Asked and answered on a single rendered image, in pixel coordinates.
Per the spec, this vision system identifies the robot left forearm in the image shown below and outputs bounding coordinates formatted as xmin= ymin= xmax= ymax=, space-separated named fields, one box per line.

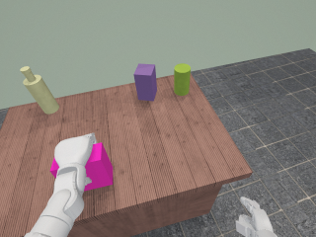
xmin=24 ymin=163 xmax=86 ymax=237

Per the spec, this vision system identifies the sponge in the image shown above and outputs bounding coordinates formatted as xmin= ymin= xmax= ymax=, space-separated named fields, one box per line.
xmin=50 ymin=142 xmax=113 ymax=192

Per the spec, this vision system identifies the right robot hand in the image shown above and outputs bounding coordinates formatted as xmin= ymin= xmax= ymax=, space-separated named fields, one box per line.
xmin=235 ymin=197 xmax=274 ymax=237

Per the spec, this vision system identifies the left robot hand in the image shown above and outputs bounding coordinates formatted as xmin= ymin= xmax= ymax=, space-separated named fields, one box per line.
xmin=54 ymin=132 xmax=98 ymax=186

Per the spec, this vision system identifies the table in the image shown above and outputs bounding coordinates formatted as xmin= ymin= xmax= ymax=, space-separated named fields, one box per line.
xmin=0 ymin=74 xmax=253 ymax=237

